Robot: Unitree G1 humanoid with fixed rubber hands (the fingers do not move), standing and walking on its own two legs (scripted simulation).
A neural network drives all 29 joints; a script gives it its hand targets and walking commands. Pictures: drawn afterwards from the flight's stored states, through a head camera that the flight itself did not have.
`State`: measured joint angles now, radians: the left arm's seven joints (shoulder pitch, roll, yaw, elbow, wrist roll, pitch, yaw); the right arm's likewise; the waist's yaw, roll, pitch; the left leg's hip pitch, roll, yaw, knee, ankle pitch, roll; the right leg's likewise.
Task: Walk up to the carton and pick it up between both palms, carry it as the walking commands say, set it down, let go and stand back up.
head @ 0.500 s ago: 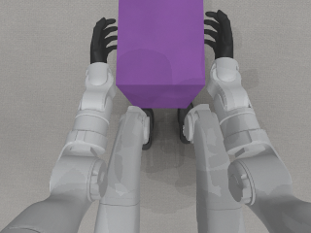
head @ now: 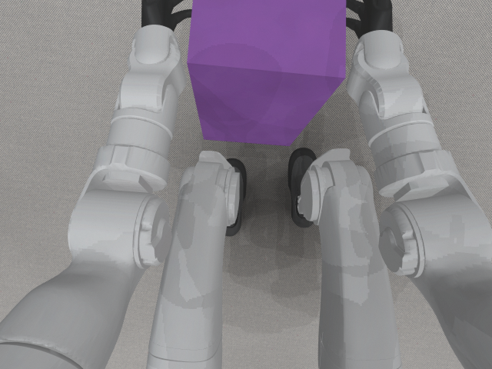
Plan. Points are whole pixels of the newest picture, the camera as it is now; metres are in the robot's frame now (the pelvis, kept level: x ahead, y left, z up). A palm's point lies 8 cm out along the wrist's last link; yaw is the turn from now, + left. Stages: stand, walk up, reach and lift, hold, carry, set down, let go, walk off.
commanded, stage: set down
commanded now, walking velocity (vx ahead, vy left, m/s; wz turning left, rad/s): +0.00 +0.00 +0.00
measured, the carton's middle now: (259, 34) +0.51 +0.02 -0.29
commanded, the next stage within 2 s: none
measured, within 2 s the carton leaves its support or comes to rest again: neither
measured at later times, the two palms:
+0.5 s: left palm (154, 14) +0.53 +0.16 -0.23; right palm (348, 2) +0.53 -0.11 -0.22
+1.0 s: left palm out of the picture +0.59 +0.16 -0.24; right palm out of the picture +0.59 -0.12 -0.24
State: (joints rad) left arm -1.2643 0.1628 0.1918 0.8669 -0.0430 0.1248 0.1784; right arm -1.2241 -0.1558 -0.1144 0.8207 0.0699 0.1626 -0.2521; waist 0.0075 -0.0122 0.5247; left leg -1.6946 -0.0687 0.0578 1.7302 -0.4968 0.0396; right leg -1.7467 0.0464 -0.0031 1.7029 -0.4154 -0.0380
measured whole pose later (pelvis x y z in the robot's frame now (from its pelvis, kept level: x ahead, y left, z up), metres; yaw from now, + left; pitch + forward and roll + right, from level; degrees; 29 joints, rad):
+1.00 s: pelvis +0.02 +0.00 -0.10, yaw +1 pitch +33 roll +1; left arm -1.52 0.19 0.47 0.91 0.07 0.19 -0.02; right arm -1.51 -0.17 -0.44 0.91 -0.05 0.15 0.00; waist 0.01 0.00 0.44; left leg -2.08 -0.11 0.06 2.08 -0.59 0.03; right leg -2.12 0.06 -0.02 2.05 -0.51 -0.03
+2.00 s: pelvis +0.03 +0.01 -0.11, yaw +1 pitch +36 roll +0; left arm -1.46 0.15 0.50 0.89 0.10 0.11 -0.04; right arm -1.44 -0.16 -0.45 0.90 -0.12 0.14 0.02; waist 0.01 0.00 0.40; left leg -2.13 -0.11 0.06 2.11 -0.61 0.04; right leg -2.17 0.06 -0.02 2.07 -0.53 -0.03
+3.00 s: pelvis +0.01 +0.01 -0.14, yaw +0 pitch +29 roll -1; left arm -1.38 0.35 0.04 0.84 -0.17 0.14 0.12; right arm -1.43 -0.34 -0.19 1.07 0.20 0.09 -0.13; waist 0.01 -0.01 0.52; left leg -2.14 -0.09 0.06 2.20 -0.57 0.04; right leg -2.18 0.07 -0.05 2.14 -0.48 -0.02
